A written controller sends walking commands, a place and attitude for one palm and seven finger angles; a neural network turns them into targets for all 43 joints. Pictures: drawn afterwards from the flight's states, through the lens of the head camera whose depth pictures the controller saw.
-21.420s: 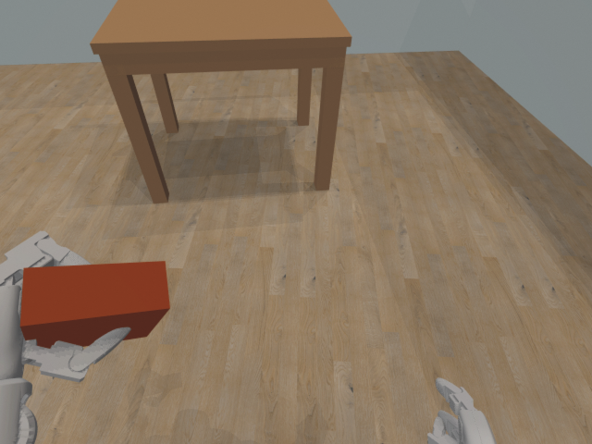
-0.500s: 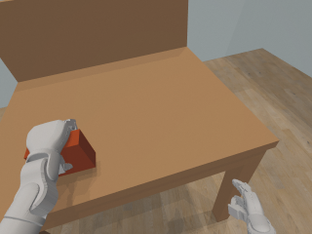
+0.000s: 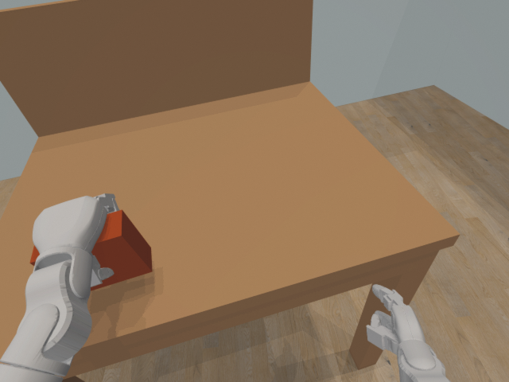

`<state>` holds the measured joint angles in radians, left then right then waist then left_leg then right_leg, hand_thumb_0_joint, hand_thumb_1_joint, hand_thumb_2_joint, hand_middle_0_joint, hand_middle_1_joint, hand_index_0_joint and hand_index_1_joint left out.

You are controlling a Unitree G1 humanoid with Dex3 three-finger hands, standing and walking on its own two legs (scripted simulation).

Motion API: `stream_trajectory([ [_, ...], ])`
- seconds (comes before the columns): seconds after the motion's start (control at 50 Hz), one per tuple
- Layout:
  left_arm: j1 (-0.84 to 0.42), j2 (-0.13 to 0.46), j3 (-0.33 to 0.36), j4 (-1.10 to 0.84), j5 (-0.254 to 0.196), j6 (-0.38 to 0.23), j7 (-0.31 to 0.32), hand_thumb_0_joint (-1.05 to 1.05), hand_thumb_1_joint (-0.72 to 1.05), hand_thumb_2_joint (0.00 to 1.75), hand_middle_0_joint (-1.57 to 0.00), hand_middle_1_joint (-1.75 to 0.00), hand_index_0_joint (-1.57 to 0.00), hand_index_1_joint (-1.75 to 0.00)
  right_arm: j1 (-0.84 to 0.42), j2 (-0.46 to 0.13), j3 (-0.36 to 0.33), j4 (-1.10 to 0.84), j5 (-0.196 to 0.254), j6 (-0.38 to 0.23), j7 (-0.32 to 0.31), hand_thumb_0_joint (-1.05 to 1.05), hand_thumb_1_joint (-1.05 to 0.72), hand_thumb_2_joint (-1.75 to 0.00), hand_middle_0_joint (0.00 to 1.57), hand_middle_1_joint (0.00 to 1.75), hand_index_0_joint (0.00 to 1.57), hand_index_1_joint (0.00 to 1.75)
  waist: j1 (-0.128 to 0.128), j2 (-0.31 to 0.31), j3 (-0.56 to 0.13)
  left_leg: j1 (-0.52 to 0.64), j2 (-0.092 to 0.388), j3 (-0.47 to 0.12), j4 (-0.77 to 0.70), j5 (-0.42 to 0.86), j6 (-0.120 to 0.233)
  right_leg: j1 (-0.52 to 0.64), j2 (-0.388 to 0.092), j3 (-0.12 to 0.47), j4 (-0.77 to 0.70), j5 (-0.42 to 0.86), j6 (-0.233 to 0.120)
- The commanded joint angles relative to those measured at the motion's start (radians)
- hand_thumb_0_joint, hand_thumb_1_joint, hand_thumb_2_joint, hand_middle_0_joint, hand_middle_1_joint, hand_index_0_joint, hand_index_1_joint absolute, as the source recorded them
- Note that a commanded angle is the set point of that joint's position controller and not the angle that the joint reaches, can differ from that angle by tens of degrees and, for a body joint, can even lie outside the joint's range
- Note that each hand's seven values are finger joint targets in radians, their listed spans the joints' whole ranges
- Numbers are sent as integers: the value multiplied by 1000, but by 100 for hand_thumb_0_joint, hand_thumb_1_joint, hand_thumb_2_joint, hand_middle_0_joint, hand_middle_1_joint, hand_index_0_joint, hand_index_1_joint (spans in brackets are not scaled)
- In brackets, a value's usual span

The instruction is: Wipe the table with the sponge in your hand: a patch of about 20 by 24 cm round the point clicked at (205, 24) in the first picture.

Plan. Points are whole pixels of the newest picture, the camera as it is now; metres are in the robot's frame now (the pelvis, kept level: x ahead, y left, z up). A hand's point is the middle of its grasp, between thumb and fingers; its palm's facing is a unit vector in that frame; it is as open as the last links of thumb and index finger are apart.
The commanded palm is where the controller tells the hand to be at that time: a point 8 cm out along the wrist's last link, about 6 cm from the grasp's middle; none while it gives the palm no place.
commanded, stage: move the sponge above the wiping area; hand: left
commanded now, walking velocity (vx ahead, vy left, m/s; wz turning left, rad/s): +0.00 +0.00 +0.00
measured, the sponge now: (104, 259) +0.24 +0.30 +0.08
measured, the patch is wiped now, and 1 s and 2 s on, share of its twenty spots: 0.00 0.00 0.00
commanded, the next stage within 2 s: lower the sponge onto the table in 0.24 s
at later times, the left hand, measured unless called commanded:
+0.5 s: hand (105, 241) +0.25 +0.28 +0.12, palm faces +0.07 -0.07 -0.99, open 9.1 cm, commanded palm +0.22 +0.27 +0.19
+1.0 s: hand (99, 254) +0.24 +0.29 +0.11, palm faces +0.03 -0.08 -1.00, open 9.1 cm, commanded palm +0.21 +0.28 +0.17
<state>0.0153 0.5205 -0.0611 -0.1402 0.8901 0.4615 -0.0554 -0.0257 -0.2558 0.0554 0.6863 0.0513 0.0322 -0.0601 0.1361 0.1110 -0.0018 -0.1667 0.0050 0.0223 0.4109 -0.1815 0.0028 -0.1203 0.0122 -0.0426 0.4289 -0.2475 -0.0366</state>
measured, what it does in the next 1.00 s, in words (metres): stands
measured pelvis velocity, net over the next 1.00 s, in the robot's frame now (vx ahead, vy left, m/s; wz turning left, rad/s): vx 0.00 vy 0.00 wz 0.00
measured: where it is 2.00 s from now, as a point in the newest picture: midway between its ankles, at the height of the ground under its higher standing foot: outside the picture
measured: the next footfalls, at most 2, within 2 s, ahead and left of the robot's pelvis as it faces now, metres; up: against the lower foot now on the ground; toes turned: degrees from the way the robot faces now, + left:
none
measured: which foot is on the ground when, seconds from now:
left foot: down 0.00-1.00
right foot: down 0.00-1.00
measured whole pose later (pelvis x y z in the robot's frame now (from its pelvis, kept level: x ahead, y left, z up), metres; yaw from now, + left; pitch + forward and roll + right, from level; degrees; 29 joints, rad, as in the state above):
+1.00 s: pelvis +0.00 +0.00 +0.00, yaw +0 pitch -4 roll +0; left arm 0.06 0.51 -0.05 -0.13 0.89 0.42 -0.06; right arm 0.01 -0.27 0.04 0.69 0.05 0.02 -0.06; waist 0.12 0.11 0.00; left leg -0.18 0.01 0.02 0.43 -0.19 0.00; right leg -0.13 0.02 -0.04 0.44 -0.25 -0.04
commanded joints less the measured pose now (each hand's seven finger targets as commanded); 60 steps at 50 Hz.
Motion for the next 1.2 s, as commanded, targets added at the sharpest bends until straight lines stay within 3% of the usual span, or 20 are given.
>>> stream_trajectory([
  [0.0, -289, 191, 94, -187, 33, -11, 18, 0, 10, 130, -120, -160, -120, -160, -228, -91, -30, -181, 4, -67, -12, 0, -90, -90, 20, 30, 20, 30, -17, -43, -186, 104, -30, -87, -24, 172, 27, -27, -10, 115, -87, 152, -39],
  [0.16, -319, 253, 158, -240, 53, -60, 42, 0, 10, 130, -120, -160, -120, -160, -238, -89, -34, -184, -8, -80, -16, 0, -90, -90, 20, 30, 20, 30, 9, -14, -200, 125, -26, -100, -39, 156, 25, -15, 3, 149, -92, 120, -58],
  [0.26, -330, 240, 159, -183, 52, -19, 72, 0, 10, 130, -120, -160, -120, -160, -251, -93, -36, -173, -3, -74, -9, 0, -90, -90, 20, 30, 20, 30, 15, -29, -173, 100, -27, -96, -57, 129, 18, -20, 4, 143, -99, 85, -57],
  [0.28, -342, 180, 104, -177, 50, -8, 69, 0, 10, 130, -120, -160, -120, -160, -247, -87, -34, -178, -1, -74, -6, 0, -90, -90, 20, 30, 20, 30, 7, -34, -201, 97, -29, -82, -50, 143, 21, -5, -4, 114, -89, 105, -50],
  [0.36, -288, 209, 123, -198, 49, 26, 53, 0, 10, 130, -120, -160, -120, -160, -270, -95, -38, -186, 2, -69, -1, 0, -90, -90, 20, 30, 20, 30, 19, -40, -210, 103, -31, -90, -45, 154, 23, 4, 1, 145, -82, 123, -54],
  [0.38, -279, 163, 79, -189, 43, 34, 41, 0, 10, 130, -120, -160, -120, -160, -256, -91, -34, -191, 2, -67, -1, 0, -90, -90, 20, 30, 20, 30, 9, -63, -217, 92, -31, -77, -35, 165, 28, 10, -7, 114, -75, 142, -45],
  [0.46, -327, 265, 146, -159, 56, 40, 23, 0, 10, 130, -120, -160, -120, -160, -259, -105, -31, -177, 4, -57, -10, 0, -90, -90, 20, 30, 20, 30, 2, -61, -170, 79, -35, -87, -33, 114, 28, -29, -2, 158, -94, 86, -48],
  [0.48, -356, 214, 100, -166, 53, 30, 18, 0, 10, 130, -120, -160, -120, -160, -248, -95, -29, -186, 5, -62, -12, 0, -90, -90, 20, 30, 20, 30, -8, -65, -198, 81, -35, -77, -24, 123, 32, -19, -9, 127, -85, 97, -41],
  [0.56, -370, 269, 146, -187, 54, -20, 20, 0, 10, 130, -120, -160, -120, -160, -242, -97, -33, -179, 2, -77, -21, 0, -90, -90, 20, 30, 20, 30, -4, -23, -198, 113, -37, -88, -21, 128, 32, -32, -2, 159, -96, 97, -51],
  [0.58, -364, 206, 100, -208, 49, -33, 20, 0, 10, 130, -120, -160, -120, -160, -230, -84, -33, -192, 1, -84, -19, 0, -90, -90, 20, 30, 20, 30, -6, -25, -230, 115, -38, -79, -14, 152, 34, -10, -11, 127, -83, 127, -45],
  [0.66, -322, 262, 165, -145, 47, -37, 33, 0, 10, 130, -120, -160, -120, -160, -226, -101, -40, -169, -1, -80, -18, 0, -90, -90, 20, 30, 20, 30, -1, -46, -176, 101, -33, -84, -20, 142, 28, -31, -5, 160, -98, 125, -50],
  [0.68, -322, 195, 111, -147, 40, -36, 32, 0, 10, 130, -120, -160, -120, -160, -221, -92, -37, -181, -1, -81, -16, 0, -90, -90, 20, 30, 20, 30, -7, -56, -188, 92, -32, -73, -16, 145, 30, -21, -14, 129, -90, 134, -41],
  [0.76, -268, 295, 209, -144, 43, -30, 47, 0, 10, 130, -120, -160, -120, -160, -227, -110, -45, -170, -3, -76, -14, 0, -90, -90, 20, 30, 20, 30, 10, -51, -199, 92, -36, -80, -11, 168, 28, -2, -7, 162, -81, 176, -48],
  [0.78, -284, 209, 133, -172, 40, -33, 43, 0, 10, 130, -120, -160, -120, -160, -224, -96, -41, -187, -3, -78, -11, 0, -90, -90, 20, 30, 20, 30, -3, -50, -224, 93, -35, -66, -4, 183, 30, 9, -17, 128, -69, 201, -40],
  [0.86, -180, 283, 218, -189, 28, -39, 49, 0, 10, 130, -120, -160, -120, -160, -218, -110, -48, -180, -7, -75, -8, 0, -90, -90, 20, 30, 20, 30, 12, -47, -212, 95, -35, -78, 4, 201, 30, 14, -10, 162, -65, 241, -46],
  [0.88, -203, 210, 150, -197, 30, -42, 44, 0, 10, 130, -120, -160, -120, -160, -210, -96, -43, -190, -5, -74, -6, 0, -90, -90, 20, 30, 20, 30, -6, -47, -202, 84, -33, -68, 5, 201, 31, 4, -15, 124, -62, 238, -37],
  [1.06, -248, 214, 145, -220, 50, -98, 76, 0, 10, 130, -120, -160, -120, -160, -208, -94, -51, -179, -7, -96, -21, 0, -90, -90, 20, 30, 20, 30, -4, -23, -195, 130, -28, -90, -16, 163, 32, -34, 3, 141, -91, 142, -49],
  [1.08, -234, 160, 103, -223, 49, -99, 79, 0, 10, 130, -120, -160, -120, -160, -189, -87, -51, -186, -10, -100, -19, 0, -90, -90, 20, 30, 20, 30, -6, -21, -223, 127, -27, -80, -12, 182, 34, -18, -6, 108, -81, 160, -44],
  [1.16, -242, 201, 144, -178, 63, -76, 101, 0, 10, 130, -120, -160, -120, -160, -210, -98, -52, -166, -8, -88, -14, 0, -90, -90, 20, 30, 20, 30, 1, -32, -174, 112, -24, -93, -37, 154, 24, -34, 8, 131, -94, 125, -53],
  [1.18, -232, 144, 95, -166, 63, -66, 101, 0, 10, 130, -120, -160, -120, -160, -201, -91, -50, -173, -8, -87, -12, 0, -90, -90, 20, 30, 20, 30, 0, -31, -186, 102, -24, -83, -35, 156, 28, -25, 2, 95, -88, 124, -46],
])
